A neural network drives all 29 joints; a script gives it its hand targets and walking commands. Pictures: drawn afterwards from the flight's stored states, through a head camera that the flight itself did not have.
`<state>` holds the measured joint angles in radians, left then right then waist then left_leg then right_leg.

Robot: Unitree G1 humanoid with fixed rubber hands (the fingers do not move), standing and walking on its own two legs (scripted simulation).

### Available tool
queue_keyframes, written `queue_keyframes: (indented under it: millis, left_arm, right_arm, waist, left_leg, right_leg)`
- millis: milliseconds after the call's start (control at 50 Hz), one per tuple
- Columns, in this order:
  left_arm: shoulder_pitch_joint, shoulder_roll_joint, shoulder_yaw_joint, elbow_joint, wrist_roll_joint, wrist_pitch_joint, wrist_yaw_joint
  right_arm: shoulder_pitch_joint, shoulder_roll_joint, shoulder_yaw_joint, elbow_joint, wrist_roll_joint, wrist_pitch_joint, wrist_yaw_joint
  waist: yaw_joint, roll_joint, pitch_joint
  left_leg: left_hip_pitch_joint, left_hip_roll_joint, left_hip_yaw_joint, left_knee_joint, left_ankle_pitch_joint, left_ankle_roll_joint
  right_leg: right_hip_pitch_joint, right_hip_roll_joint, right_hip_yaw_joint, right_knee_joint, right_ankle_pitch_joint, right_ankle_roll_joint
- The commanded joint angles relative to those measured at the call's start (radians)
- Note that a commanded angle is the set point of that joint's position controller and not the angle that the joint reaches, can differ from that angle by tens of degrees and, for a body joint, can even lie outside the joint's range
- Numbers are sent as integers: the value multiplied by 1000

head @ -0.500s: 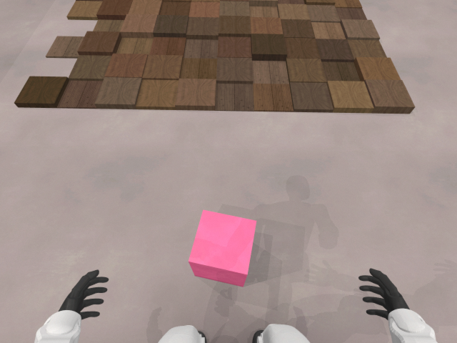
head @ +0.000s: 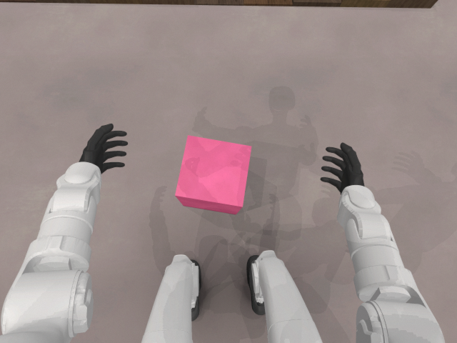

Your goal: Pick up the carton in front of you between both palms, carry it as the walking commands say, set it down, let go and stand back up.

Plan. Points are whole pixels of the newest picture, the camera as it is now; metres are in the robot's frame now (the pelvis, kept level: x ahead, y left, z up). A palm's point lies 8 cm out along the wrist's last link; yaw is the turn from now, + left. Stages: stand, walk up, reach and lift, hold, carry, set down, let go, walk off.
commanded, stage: reach and lift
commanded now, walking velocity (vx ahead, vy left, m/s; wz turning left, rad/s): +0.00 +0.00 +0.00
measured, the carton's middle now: (214, 178) +0.48 +0.01 -0.56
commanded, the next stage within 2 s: none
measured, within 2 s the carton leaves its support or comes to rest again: neither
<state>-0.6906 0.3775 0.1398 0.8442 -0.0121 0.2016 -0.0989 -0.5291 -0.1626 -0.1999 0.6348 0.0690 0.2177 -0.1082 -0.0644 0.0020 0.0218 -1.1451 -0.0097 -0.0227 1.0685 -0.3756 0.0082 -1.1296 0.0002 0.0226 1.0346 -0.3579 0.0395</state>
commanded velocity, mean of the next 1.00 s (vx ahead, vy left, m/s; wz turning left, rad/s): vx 0.00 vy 0.00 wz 0.00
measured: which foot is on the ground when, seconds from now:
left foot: down 0.00-1.00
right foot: down 0.00-1.00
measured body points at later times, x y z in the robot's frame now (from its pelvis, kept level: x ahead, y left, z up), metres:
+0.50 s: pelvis -0.01 +0.01 -0.04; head +0.31 +0.03 +0.27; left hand +0.55 +0.19 -0.17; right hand +0.47 -0.19 -0.17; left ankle +0.06 +0.11 -0.65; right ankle +0.06 -0.14 -0.65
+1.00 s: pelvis -0.05 +0.00 -0.25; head +0.31 +0.02 +0.01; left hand +0.53 +0.19 -0.41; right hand +0.46 -0.19 -0.41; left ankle +0.06 +0.11 -0.65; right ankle +0.06 -0.14 -0.65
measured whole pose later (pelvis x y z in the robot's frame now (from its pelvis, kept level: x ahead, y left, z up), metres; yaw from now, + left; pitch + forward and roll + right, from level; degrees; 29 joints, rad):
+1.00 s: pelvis -0.05 +0.00 -0.25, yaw -3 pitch +45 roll -5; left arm -1.43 0.53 0.03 1.11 -0.14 0.11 -0.03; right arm -1.20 -0.14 -0.26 0.82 0.17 0.12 -0.22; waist -0.07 -0.03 0.16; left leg -2.22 -0.04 -0.08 1.95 -0.52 -0.02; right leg -2.19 0.06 0.02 1.89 -0.50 0.08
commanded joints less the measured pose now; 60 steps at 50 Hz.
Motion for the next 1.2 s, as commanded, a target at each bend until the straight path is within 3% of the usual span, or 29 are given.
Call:
queue_keyframes:
  millis: [0, 120, 220, 280, 380, 460, 520, 620, 760, 880, 1000, 1080, 1180]
  left_arm:
    - [-364, 171, 38, -33, 3, -7, -6]
    - [-686, 195, 49, 94, 23, 8, -24]
    - [-871, 208, 68, 171, 60, 1, -38]
    - [-908, 199, 88, 175, 100, -8, -36]
    - [-879, 135, 127, 132, 145, -38, -21]
    - [-801, 61, 158, 129, 172, -79, -4]
    - [-741, 32, 170, 146, 179, -99, 12]
    - [-725, 53, 140, 148, 133, -132, 43]
    - [-841, 183, 8, 92, -26, -149, 75]
    - [-985, 263, -75, 92, -120, -120, 75]
    - [-1102, 278, -126, 238, -142, -102, 72]
    - [-1137, 277, -144, 326, -145, -116, 71]
    - [-1191, 291, -175, 345, -165, -147, 83]
  right_arm:
    - [-294, -84, -49, -87, -1, 3, -27]
    - [-557, -42, -122, -32, -34, 27, -63]
    - [-704, -7, -198, -13, -81, 21, -72]
    - [-723, 11, -235, -30, -110, 6, -68]
    - [-660, 48, -267, -55, -141, -45, -42]
    - [-602, 85, -295, -18, -170, -105, -16]
    - [-568, 92, -303, 24, -178, -136, -8]
    - [-570, 76, -272, 62, -145, -169, -19]
    - [-675, -5, -130, 33, -6, -167, -72]
    - [-816, -58, -55, 19, 92, -125, -109]
    - [-955, -83, -65, 138, 99, -104, -111]
    - [-1017, -96, -79, 239, 85, -124, -98]
    - [-1078, -130, -78, 309, 95, -165, -89]
  waist:
    - [-3, 71, -696]
    - [-34, 87, -775]
    - [-54, 111, -857]
    - [-60, 136, -964]
    - [-56, 165, -1043]
    - [-43, 171, -991]
    - [-27, 159, -965]
    - [-4, 121, -982]
    - [-4, 119, -1190]
    - [-5, 149, -1221]
    - [-11, 134, -1003]
    - [-13, 116, -888]
    - [-14, 112, -872]
  left_leg:
    - [355, -32, -1, -101, 186, -22]
    - [265, -38, 5, -95, 20, -23]
    - [224, -47, 8, -72, 21, -26]
    - [287, -52, 3, -61, 129, -25]
    - [396, -50, -22, -5, 438, -25]
    - [327, -39, -48, 87, 624, -21]
    - [212, -34, -56, 166, 661, -21]
    - [-38, -40, -39, 320, 570, -26]
    - [-211, -36, 9, 551, 438, -30]
    - [-267, -21, 33, 676, 226, -32]
    - [-409, 10, 16, 740, -20, -19]
    - [-485, 22, -4, 795, -40, -16]
    - [-490, 30, -20, 874, 42, -18]
  right_leg:
    - [175, 44, -65, -75, 156, 31]
    - [92, 49, -94, -50, 24, 40]
    - [44, 57, -113, -19, 36, 46]
    - [37, 67, -124, -10, 117, 50]
    - [-69, 84, -133, 7, 270, 43]
    - [-273, 86, -128, 76, 341, 46]
    - [-389, 86, -118, 151, 356, 52]
    - [-457, 85, -104, 314, 357, 65]
    - [-374, 83, -102, 560, 381, 69]
    - [-407, 74, -122, 691, 205, 54]
    - [-531, 47, -130, 781, 5, 49]
    - [-570, 39, -124, 847, -9, 48]
    - [-574, 39, -118, 933, 66, 49]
